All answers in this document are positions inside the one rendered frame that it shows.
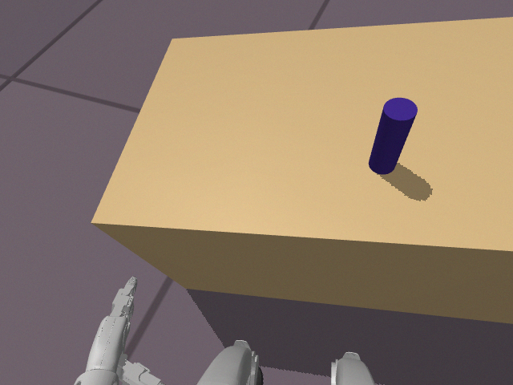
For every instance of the left robot hand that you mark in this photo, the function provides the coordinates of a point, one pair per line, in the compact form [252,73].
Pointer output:
[107,351]

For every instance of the can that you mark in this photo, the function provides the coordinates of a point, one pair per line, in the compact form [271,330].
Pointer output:
[398,115]

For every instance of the left robot arm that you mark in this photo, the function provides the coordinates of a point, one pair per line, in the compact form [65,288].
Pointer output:
[98,377]

